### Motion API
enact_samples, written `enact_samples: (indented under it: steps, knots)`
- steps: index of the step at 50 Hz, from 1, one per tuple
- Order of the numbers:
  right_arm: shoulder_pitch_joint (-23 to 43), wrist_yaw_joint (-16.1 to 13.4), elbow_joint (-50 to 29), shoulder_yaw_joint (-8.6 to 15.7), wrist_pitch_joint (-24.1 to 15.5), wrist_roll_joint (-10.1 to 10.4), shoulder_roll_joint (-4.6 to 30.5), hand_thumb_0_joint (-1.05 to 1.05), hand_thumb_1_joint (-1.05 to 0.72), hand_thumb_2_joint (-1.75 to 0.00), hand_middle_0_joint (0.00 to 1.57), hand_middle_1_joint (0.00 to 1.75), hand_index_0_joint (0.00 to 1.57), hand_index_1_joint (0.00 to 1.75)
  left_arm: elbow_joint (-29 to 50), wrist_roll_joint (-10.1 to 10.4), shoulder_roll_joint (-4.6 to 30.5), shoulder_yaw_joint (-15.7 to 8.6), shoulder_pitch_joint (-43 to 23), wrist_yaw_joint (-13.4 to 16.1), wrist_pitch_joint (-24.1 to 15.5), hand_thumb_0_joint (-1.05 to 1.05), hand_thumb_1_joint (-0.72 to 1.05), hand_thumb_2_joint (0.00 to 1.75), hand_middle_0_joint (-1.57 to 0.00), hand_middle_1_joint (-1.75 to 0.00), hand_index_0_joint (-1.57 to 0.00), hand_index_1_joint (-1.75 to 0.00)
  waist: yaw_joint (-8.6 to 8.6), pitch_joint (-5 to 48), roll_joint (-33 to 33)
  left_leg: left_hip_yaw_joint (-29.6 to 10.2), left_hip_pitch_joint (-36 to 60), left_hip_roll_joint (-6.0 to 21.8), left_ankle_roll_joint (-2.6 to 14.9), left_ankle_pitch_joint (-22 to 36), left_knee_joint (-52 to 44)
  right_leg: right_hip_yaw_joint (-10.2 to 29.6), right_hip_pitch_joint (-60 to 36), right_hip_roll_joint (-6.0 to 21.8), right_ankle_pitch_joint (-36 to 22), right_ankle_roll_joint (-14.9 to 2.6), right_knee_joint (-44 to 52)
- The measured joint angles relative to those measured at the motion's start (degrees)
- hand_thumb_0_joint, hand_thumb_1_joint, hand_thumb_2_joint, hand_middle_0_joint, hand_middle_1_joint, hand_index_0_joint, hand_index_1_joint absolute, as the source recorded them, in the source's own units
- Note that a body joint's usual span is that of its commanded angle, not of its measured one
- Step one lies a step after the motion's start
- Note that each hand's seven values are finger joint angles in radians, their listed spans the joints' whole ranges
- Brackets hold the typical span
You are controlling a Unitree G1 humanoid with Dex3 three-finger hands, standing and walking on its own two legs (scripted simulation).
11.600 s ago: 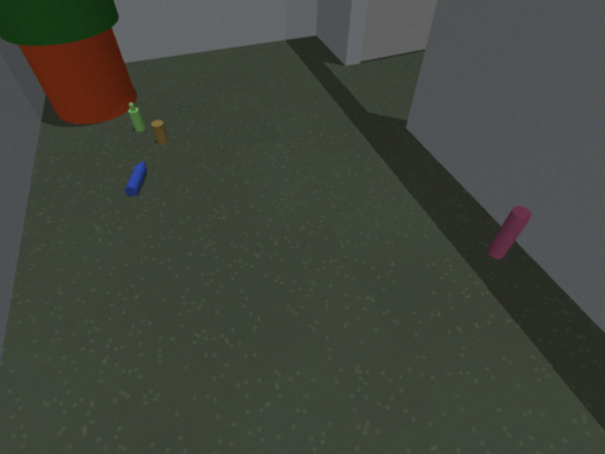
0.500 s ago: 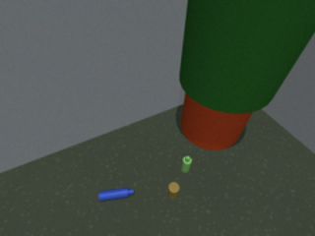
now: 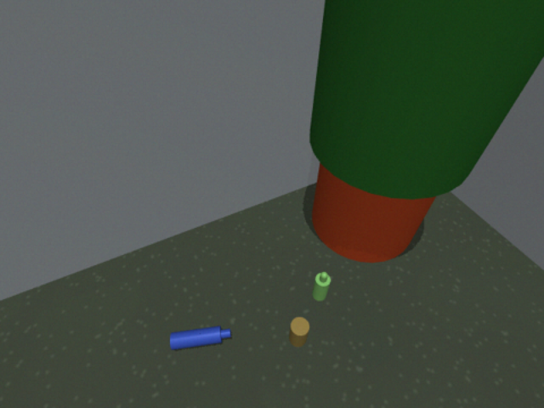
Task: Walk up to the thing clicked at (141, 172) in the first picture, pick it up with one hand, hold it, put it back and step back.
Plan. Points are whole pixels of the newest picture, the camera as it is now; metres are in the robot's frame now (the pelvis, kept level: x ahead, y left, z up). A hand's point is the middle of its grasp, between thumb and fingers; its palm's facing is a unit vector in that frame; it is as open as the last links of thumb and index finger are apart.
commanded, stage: stand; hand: left
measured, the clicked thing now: (201, 337) +0.49 +0.27 -0.75
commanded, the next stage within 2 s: walk up in 0.26 s
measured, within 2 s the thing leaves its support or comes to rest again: neither
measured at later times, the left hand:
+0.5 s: hand out of the picture +0.03 +0.35 -0.15, palm faces +0.03 -0.89 -0.46, open 7.4 cm
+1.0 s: hand (70, 397) +0.18 +0.36 -0.17, palm faces -0.10 -0.91 -0.39, open 7.3 cm
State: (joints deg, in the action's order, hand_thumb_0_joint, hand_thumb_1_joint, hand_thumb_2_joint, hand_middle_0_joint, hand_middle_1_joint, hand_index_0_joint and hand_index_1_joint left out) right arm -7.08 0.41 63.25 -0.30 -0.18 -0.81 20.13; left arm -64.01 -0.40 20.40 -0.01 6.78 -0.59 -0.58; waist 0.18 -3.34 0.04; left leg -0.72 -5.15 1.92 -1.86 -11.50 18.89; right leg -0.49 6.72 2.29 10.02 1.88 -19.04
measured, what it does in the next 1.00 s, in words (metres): steps to the left: left foot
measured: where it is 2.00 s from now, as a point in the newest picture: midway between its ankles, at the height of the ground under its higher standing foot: outside the picture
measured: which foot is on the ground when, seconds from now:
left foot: down 0.00-0.30, up 0.32-0.52, down 0.54-1.00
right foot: down 0.00-0.56, up 0.58-1.00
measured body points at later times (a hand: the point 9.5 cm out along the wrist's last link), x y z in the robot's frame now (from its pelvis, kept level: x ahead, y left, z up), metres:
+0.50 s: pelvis +0.01 +0.05 -0.01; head +0.03 +0.04 +0.44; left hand +0.03 +0.39 -0.12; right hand +0.09 -0.28 -0.13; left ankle +0.04 +0.21 -0.72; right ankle +0.00 -0.14 -0.75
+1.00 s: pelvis +0.06 +0.08 -0.03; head +0.12 +0.08 +0.41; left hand +0.18 +0.41 -0.15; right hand +0.12 -0.25 -0.14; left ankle +0.08 +0.24 -0.75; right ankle +0.06 -0.05 -0.74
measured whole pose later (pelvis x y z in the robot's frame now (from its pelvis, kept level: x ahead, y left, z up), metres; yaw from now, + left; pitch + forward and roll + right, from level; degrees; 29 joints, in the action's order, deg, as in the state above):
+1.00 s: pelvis +0.06 +0.08 -0.03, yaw -4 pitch -2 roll +0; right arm -13.0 -1.8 48.4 3.2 -1.3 -1.2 22.9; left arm -50.0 -1.4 24.7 -4.8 8.6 -2.4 2.9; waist -0.4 -9.6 0.9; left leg 3.5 -17.8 6.2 -2.1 -20.8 40.6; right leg 1.0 19.9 0.7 23.9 -2.1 -44.2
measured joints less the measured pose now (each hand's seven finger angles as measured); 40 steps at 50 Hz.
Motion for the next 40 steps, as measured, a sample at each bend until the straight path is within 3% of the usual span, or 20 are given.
enact_samples:
  steps: [14, 18, 21, 24, 27, 28, 29, 31, 34, 40]
  knots:
    - [-0.42, 0.50, -0.49, 0.52, 0.45, -0.53, 0.09, 0.01, -0.91, -0.90, 0.21, 0.30, 0.20, 0.30, 0.16, -0.02, -0.08, -0.24, 0.68, -0.03, -0.14, 0.01, 0.91, 0.90, -0.20, -0.30, -0.20, -0.30, 0.03, -0.22, -0.52, -0.04, -0.67, -0.04, 0.49, -0.48, 1.09, -0.06, 0.43, 0.03, 0.20, -0.08, -0.65]
    - [-2.46, 2.45, -4.18, 3.03, 3.22, -2.71, 2.58, 0.01, -0.91, -0.90, 0.21, 0.30, 0.20, 0.30, 2.95, -1.09, -0.73, -2.20, 3.66, 0.97, -2.16, 0.00, 0.91, 0.90, -0.21, -0.30, -0.21, -0.30, 0.52, -0.04, -2.63, -0.86, -8.87, -0.44, 2.78, -12.59, 20.53, -0.64, 1.16, 0.21, 2.17, -0.82, -2.96]
    - [-3.95, 3.70, -6.38, 4.69, 4.15, -3.02, 4.66, 0.01, -0.91, -0.90, 0.21, 0.30, 0.20, 0.30, 4.33, -1.52, -0.07, -3.05, 6.38, 1.75, -2.57, 0.00, 0.90, 0.90, -0.21, -0.30, -0.21, -0.30, 0.96, -0.25, -3.92, -1.31, -14.21, 0.47, 2.89, -13.90, 29.43, -0.64, 0.82, 1.05, 3.04, -1.05, -3.35]
    - [-5.05, 4.47, -8.13, 5.82, 4.34, -2.93, 5.81, 0.01, -0.91, -0.90, 0.21, 0.30, 0.20, 0.30, 5.24, -1.86, 1.66, -3.70, 8.32, 1.92, -2.34, 0.00, 0.90, 0.90, -0.21, -0.30, -0.21, -0.30, 1.05, -1.20, -4.36, -2.05, -16.39, 2.56, 2.35, -14.66, 28.21, -0.66, 0.38, 2.31, 4.15, -0.07, -4.41]
    - [-5.84, 4.34, -9.35, 6.47, 3.57, -2.41, 5.90, 0.01, -0.91, -0.90, 0.20, 0.30, 0.20, 0.30, 6.20, -1.89, 3.83, -4.05, 9.22, 1.68, -1.37, 0.01, 0.90, 0.90, -0.21, -0.30, -0.21, -0.30, 1.20, -2.17, -3.51, -2.15, -14.78, 3.74, 2.14, -10.06, 19.20, 0.04, 1.60, 4.32, 7.21, 1.32, -9.05]
    - [-6.02, 3.98, -9.50, 6.67, 2.89, -2.19, 5.63, 0.01, -0.91, -0.90, 0.20, 0.30, 0.20, 0.30, 6.42, -1.77, 4.63, -4.06, 9.12, 1.57, -0.80, 0.01, 0.90, 0.90, -0.21, -0.30, -0.21, -0.30, 1.12, -2.66, -2.57, -1.42, -13.99, 3.15, 0.86, -3.67, 17.01, 0.67, 2.84, 5.50, 9.41, 0.65, -12.67]
    - [-5.87, 3.42, -9.36, 6.76, 2.23, -2.23, 4.80, 0.01, -0.91, -0.90, 0.20, 0.30, 0.20, 0.30, 6.48, -1.56, 5.43, -4.08, 8.72, 1.61, -0.12, 0.01, 0.90, 0.90, -0.21, -0.30, -0.21, -0.30, 1.19, -3.42, -0.96, -0.34, -13.86, 1.96, 0.03, -2.19, 17.92, 2.53, 4.59, 6.22, 12.93, -0.75, -17.66]
    - [-5.93, 2.58, -9.16, 5.93, 1.61, -2.24, 2.76, 0.01, -0.91, -0.90, 0.20, 0.30, 0.20, 0.30, 6.49, -0.89, 6.16, -3.94, 8.00, 1.85, 1.13, 0.01, 0.91, 0.90, -0.20, -0.30, -0.20, -0.30, 0.78, -3.64, 0.80, 0.67, -13.96, 0.99, 0.10, -4.06, 19.44, 6.33, 8.43, 3.10, 18.41, -2.51, -26.94]
    - [-6.21, 2.09, -8.83, 4.12, 1.54, -1.78, 0.12, 0.01, -0.91, -0.90, 0.21, 0.30, 0.20, 0.30, 6.46, 0.03, 6.22, -3.37, 7.09, 1.40, 1.41, 0.01, 0.91, 0.90, -0.20, -0.30, -0.20, -0.30, -0.06, -2.98, 2.02, 1.05, -12.74, 0.60, 1.36, -4.54, 17.45, 5.76, 11.86, -1.25, 19.59, -3.45, -33.33]
    - [-5.75, 0.47, -10.94, 2.86, -0.81, -0.98, -0.96, 0.01, -0.90, -0.90, 0.21, 0.30, 0.21, 0.30, 7.61, -0.37, 3.88, -2.97, 5.85, 0.05, 2.26, 0.01, 0.91, 0.90, -0.20, -0.30, -0.20, -0.30, -0.20, -3.76, 2.10, 3.70, -10.45, 0.82, 1.79, -5.30, 15.79, 3.19, 13.41, -3.38, 19.06, -3.13, -29.81]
